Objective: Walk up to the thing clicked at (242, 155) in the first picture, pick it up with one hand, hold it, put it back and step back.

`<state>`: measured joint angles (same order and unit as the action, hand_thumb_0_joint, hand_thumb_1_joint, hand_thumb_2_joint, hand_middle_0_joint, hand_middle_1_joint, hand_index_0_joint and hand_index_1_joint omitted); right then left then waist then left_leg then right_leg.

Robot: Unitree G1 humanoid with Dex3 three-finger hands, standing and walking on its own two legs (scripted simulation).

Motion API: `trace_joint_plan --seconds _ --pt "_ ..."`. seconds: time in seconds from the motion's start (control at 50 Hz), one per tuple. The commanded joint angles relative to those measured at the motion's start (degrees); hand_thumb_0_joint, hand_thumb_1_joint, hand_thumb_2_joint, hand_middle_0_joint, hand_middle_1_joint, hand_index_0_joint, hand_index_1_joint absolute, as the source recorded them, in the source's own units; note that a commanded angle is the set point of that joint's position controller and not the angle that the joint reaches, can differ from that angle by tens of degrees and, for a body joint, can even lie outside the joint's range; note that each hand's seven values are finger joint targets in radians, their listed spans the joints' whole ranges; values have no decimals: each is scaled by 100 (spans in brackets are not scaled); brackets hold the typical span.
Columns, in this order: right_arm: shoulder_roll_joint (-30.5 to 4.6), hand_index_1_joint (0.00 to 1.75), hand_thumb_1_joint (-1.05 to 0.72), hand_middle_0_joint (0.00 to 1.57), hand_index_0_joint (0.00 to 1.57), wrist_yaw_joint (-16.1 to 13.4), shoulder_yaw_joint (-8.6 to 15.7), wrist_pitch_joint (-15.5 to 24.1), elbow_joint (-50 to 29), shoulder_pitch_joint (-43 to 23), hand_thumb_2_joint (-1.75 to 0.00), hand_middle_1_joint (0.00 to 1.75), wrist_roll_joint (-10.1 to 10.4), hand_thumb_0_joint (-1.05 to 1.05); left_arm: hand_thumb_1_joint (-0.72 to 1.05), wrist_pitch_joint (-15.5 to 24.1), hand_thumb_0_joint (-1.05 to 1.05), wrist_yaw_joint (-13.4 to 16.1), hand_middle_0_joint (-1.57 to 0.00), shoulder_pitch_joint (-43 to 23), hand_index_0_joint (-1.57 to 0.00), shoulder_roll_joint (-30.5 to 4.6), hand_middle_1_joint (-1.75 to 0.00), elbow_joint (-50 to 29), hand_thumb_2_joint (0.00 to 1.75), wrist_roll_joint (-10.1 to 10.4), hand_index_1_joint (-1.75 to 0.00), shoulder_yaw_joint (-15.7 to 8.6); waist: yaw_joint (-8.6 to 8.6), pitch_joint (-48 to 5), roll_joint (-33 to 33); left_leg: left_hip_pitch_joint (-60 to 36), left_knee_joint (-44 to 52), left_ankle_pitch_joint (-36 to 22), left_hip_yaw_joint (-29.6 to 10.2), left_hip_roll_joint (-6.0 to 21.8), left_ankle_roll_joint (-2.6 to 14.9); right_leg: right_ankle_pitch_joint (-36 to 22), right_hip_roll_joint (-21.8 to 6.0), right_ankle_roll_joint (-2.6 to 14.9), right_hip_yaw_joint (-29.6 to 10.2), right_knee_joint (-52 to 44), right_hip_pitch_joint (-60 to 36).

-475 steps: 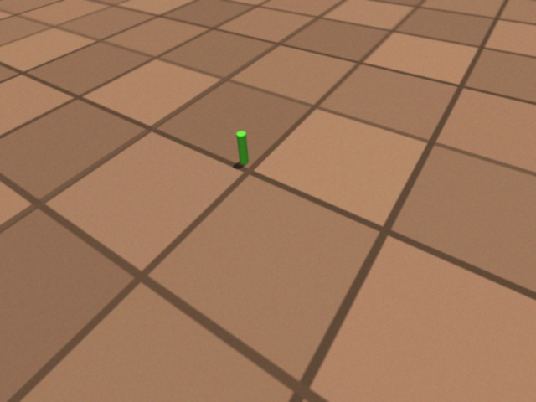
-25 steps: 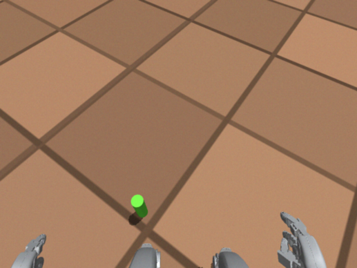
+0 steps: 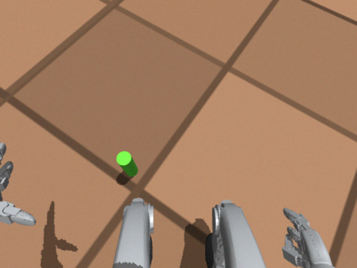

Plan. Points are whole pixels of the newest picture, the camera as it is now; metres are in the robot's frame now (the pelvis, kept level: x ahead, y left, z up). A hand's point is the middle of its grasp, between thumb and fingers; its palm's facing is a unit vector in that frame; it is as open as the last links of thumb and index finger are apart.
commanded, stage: go down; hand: left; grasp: from the side
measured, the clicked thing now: (128, 165) +0.44 +0.21 -0.45
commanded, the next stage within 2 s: approach in 1.44 s
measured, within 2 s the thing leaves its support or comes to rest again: neither
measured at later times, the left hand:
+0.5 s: hand (23, 172) +0.33 +0.38 -0.10, palm faces +0.17 -0.97 -0.15, open 17.4 cm
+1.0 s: hand (26, 166) +0.35 +0.39 -0.13, palm faces +0.16 -0.98 -0.13, open 17.4 cm
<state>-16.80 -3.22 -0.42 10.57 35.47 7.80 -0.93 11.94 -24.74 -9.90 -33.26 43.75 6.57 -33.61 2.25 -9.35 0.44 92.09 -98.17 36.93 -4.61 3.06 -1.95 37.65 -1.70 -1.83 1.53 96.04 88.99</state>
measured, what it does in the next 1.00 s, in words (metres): lowers itself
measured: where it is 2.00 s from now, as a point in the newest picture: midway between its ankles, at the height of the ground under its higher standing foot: outside the picture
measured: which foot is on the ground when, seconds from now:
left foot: down 0.00-1.00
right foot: down 0.00-1.00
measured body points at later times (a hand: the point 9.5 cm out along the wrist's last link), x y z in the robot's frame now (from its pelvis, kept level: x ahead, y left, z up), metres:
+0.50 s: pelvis -0.02 +0.00 -0.09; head +0.17 +0.04 +0.32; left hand +0.32 +0.43 -0.09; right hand +0.13 -0.28 -0.20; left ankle +0.06 +0.14 -0.51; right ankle +0.05 -0.14 -0.51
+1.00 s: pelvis -0.03 +0.00 -0.13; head +0.17 +0.05 +0.27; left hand +0.34 +0.44 -0.12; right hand +0.12 -0.28 -0.24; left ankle +0.06 +0.14 -0.51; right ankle +0.05 -0.14 -0.51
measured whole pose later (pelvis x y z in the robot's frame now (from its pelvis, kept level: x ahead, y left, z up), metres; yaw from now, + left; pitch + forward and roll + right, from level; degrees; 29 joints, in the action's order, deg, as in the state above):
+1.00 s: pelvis -0.03 +0.00 -0.13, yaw -3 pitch +32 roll -6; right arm -20.1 -1.3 -4.0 9.1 38.2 6.5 -2.2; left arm 17.3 -37.9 -29.4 -47.0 57.0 8.5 -45.1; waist 3.7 -7.4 0.9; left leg 117.0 -123.2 38.8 -8.4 1.9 -2.7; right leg 39.7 -0.9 -2.0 2.3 120.2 112.8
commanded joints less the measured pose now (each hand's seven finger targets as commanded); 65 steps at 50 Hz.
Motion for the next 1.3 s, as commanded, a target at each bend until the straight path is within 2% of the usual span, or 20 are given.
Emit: trace_joint_plan --seconds 0.0,0.06,0.12,0.16,0.2,0.28,0.36,0.44,0.54,0.56,0.62,0.7,0.78,0.84,0.88,0.92,0.98,1.02,1.16,1.28 --pt "-1165 30 -89 20 20 -84 427 209 -434 391 -90 30 20 0 -55 512 0 -210 -5 -558 -4 -2009 -9 -411 9 249 -9 -848 -217 -2977 -588 -1985 884 -1804 129 -149 313 -1492 144 337 99 -760 -1079" --pt "-1171 30 -89 20 20 -86 389 198 -295 423 -90 30 -12 0 -55 764 0 -409 -5 -1199 -4 -2195 -7 -274 7 260 -8 -850 -79 -2835 -645 -1591 673 -1347 124 -140 325 -1120 155 345 72 -608 -739" --pt "-1234 30 -89 20 20 -86 375 193 -222 416 -90 30 -46 0 -54 948 0 -618 -4 -1628 -4 -2414 -7 -114 6 279 -7 -875 -77 -2672 -849 -1368 581 -657 89 -116 290 -588 151 354 23 -490 -286" --pt "-1266 30 -89 20 20 -87 342 194 -175 494 -90 30 -68 0 -52 1013 0 -701 -5 -1867 -4 -2789 -6 -126 6 274 -6 -1047 -103 -2957 -823 -1205 429 -595 132 -117 287 -513 144 330 -31 -433 -491" --pt "-1338 30 -90 20 20 -75 314 171 -141 541 -90 30 -80 0 -53 1025 0 -792 -5 -1888 -5 -2763 -6 -23 4 278 -6 -1064 -134 -3136 -986 -1405 374 -796 88 -113 259 -670 150 356 65 -212 -297" --pt "-1449 30 -90 20 20 -78 273 120 -151 478 -90 30 -77 0 -53 971 0 -892 -5 -2046 -5 -3172 -5 -8 4 273 -5 -1285 -243 -3337 -1241 -1521 315 -812 -31 -92 223 -723 158 385 220 132 29" --pt "-1443 30 -91 20 20 -59 218 77 -139 438 -91 30 -71 0 -55 888 0 -947 -5 -1857 -4 -3166 -5 193 5 343 -5 -1382 -315 -3292 -1168 -1228 63 -982 38 -116 251 -814 170 390 232 311 130" --pt "-1443 30 -92 20 20 -23 184 54 -120 461 -91 30 -62 0 -53 875 0 -1015 -5 -2052 -4 -3234 -4 345 5 380 -5 -1407 -206 -3103 -1060 -819 -192 -996 86 -126 279 -833 178 383 253 483 230" --pt "-1470 30 -92 20 20 1 183 74 -118 433 -91 30 -90 0 -51 992 0 -1137 -4 -2574 -4 -3445 -4 263 4 412 -4 -1452 -85 -2943 -941 -300 -472 -502 180 -116 327 -473 201 357 207 549 356" --pt "-1471 30 -91 20 20 5 178 76 -92 478 -91 30 -94 0 -52 983 0 -1162 -4 -2526 -3 -3357 -4 447 5 412 -4 -1402 -23 -2910 -785 -236 -510 -445 178 -109 332 -425 209 341 214 531 358" --pt "-1491 30 -91 20 20 13 152 102 -112 422 -90 30 -108 0 -51 1040 0 -1224 -4 -2828 -4 -3637 -4 223 5 415 -4 -1480 -72 -3017 -954 -103 -556 -177 186 -106 334 -188 209 340 212 621 427" --pt "-1585 30 -91 20 20 9 154 87 -83 520 -91 30 -117 0 -50 1005 0 -1276 -4 -2918 -3 -3797 -4 151 6 396 -5 -1560 -122 -3442 -1279 -495 -608 -509 123 -105 278 -543 211 382 316 920 577" --pt "-1587 30 -92 20 20 29 128 54 -20 613 -91 30 -105 0 -52 907 0 -1289 -4 -2801 -3 -3775 -5 218 6 395 -6 -1582 -147 -3507 -1370 -588 -693 -850 95 -117 251 -765 203 400 368 1087 702" --pt "-1606 30 -92 20 20 41 117 26 -46 586 -91 30 -94 0 -51 861 0 -1278 -4 -2762 -3 -3847 -4 182 6 403 -5 -1624 -200 -3384 -1433 -547 -722 -913 82 -124 244 -806 206 414 377 1176 826" --pt "-1609 30 -91 20 20 47 129 2 -59 551 -91 30 -86 0 -51 850 0 -1283 -4 -2780 -3 -3693 -5 237 7 394 -6 -1556 -118 -3173 -1413 -488 -723 -768 32 -112 251 -723 198 411 409 1209 1008" --pt "-1579 30 -91 20 20 68 101 6 -71 537 -91 30 -80 0 -51 859 0 -1259 -4 -2821 -3 -3835 -4 253 7 414 -5 -1636 -133 -3083 -1230 -173 -841 -668 112 -133 293 -637 208 393 382 1170 887" --pt "-1552 30 -92 20 20 87 96 10 -110 518 -91 30 -83 0 -51 900 0 -1283 -4 -2930 -3 -3732 -5 338 6 446 -5 -1589 -24 -2989 -980 161 -980 -419 182 -148 351 -421 223 360 361 1102 842" --pt "-1565 30 -91 20 20 95 91 15 -73 508 -91 30 -88 0 -50 914 0 -1303 -4 -2947 -3 -3775 -4 430 6 451 -5 -1572 -48 -2871 -929 249 -977 -252 175 -136 349 -259 235 359 357 1112 935" --pt "-1654 30 -91 20 20 109 89 20 -79 573 -91 30 -106 0 -49 945 0 -1369 -4 -3249 -3 -3972 -4 340 6 426 -5 -1640 -44 -3221 -1239 -47 -1031 -387 110 -131 304 -430 221 381 405 1355 1071" --pt "-1663 30 -91 20 20 118 64 -4 -30 610 -91 30 -110 0 -49 919 0 -1356 -4 -3279 -3 -4122 -5 297 8 406 -6 -1688 -84 -3166 -1417 -35 -1070 -374 128 -132 296 -420 220 396 412 1440 1179"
